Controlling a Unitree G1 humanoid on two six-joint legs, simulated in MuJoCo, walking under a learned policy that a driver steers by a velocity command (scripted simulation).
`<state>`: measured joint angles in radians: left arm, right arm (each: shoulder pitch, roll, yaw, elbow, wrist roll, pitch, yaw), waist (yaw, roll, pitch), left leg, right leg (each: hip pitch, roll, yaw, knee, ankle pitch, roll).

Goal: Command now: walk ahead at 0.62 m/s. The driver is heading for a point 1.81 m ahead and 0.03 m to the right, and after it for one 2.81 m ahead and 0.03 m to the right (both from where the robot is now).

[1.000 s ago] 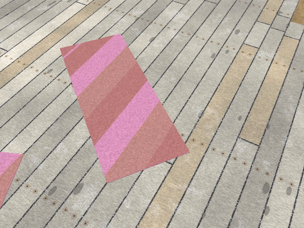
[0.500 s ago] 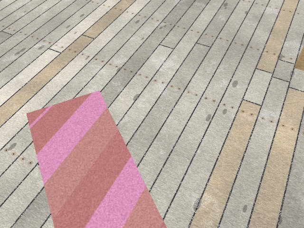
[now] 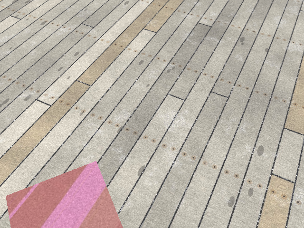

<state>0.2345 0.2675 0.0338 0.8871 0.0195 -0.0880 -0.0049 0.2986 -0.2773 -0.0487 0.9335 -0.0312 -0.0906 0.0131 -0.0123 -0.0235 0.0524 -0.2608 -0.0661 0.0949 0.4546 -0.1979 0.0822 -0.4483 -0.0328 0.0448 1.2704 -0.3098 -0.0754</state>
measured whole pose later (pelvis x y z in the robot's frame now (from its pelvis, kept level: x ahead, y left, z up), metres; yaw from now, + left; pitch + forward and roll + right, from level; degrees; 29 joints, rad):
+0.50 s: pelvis +0.25 -0.03 +0.00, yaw +1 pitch -1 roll +0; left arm 0.24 0.19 -0.01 0.98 0.02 -0.05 0.01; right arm 0.15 -0.21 -0.02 1.00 -0.01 0.02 -0.03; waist 0.02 0.01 0.08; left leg -0.34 0.00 -0.05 0.78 -0.44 0.00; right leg -0.34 0.06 -0.07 0.40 -0.05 -0.10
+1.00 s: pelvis +0.36 -0.05 +0.01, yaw +0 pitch +3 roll +0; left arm 0.06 0.26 0.06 0.83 0.02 -0.03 -0.04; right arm 0.43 -0.23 -0.08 1.04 -0.01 -0.08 0.00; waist -0.10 0.01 -0.07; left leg -0.01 0.03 -0.01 0.26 -0.30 0.00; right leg -0.34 -0.04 -0.08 0.47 -0.24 -0.03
